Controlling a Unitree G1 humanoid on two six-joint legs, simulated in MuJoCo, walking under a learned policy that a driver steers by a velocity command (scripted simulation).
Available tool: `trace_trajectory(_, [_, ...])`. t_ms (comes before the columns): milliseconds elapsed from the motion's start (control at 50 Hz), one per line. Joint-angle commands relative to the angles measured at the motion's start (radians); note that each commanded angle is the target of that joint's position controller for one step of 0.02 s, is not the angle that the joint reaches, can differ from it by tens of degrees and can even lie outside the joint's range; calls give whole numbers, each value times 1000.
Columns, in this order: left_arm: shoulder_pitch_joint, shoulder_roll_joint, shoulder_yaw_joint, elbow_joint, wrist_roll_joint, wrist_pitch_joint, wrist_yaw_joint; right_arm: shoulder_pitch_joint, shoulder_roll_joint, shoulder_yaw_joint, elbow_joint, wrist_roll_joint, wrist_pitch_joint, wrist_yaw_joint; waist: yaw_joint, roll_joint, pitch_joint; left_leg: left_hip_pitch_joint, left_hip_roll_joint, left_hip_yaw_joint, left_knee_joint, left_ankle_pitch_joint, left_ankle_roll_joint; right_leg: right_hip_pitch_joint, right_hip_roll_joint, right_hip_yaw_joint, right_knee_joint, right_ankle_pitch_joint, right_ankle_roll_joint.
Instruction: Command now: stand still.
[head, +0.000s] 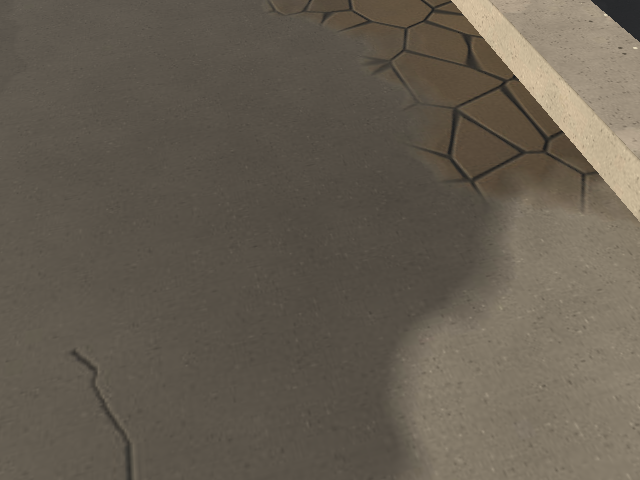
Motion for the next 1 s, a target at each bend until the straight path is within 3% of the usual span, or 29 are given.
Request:
trace_trajectory(20, [33, 109, 16, -25, -3, -11, 4, -21, -86, -17, -28, 3, -8, 0, 4, -28, -4, 151, 33, -35, -31, 80, 45, -137, -51, 49, -152, 23, -42])
trace_trajectory(260, [81, 77, 11, -13, -4, -3, 2, -8, -87, -18, 28, 10, 8, -9, 5, -15, -10, 177, 38, -40, -3, 171, 47, -88, -33, 21, -126, 153, -35])
trace_trajectory(980, [185, 29, 8, 13, -5, -5, 9, 16, -57, -12, 104, 12, 17, -17, -2, -15, 44, 169, 32, -41, -33, 89, 33, -88, -21, 6, -166, 77, -29])
trace_trajectory(1000, [225, 39, 14, 28, -10, -1, 11, 47, -51, -12, 120, 16, 18, -17, 5, -35, 2, 170, -7, 2, 1, -144, 36, -67, -16, 8, -185, -133, -50])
